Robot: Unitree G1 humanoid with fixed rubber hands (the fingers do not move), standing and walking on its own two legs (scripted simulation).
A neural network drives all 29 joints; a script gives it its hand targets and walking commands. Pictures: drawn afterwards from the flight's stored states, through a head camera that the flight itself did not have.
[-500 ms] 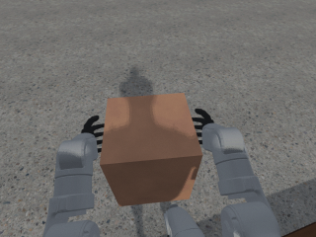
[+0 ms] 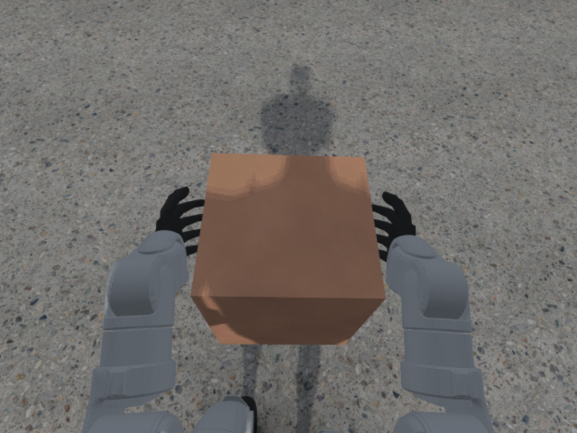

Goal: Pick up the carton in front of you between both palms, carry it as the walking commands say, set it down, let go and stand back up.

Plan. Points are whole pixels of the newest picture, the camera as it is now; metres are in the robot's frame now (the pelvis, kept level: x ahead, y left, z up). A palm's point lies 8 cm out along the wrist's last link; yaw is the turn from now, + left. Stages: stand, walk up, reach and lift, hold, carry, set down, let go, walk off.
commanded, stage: carry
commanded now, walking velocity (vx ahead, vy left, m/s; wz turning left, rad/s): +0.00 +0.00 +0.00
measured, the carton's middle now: (285, 259) +0.36 +0.01 -0.03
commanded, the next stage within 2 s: none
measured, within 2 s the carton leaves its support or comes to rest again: neither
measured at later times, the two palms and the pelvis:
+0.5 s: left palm (187, 137) +0.45 +0.15 +0.13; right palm (422, 140) +0.46 -0.15 +0.14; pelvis +0.11 +0.00 +0.01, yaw +0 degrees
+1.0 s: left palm (177, 116) +0.49 +0.17 +0.13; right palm (397, 133) +0.48 -0.13 +0.12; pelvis +0.16 +0.02 +0.03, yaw +0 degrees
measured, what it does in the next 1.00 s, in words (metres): walks ahead: right foot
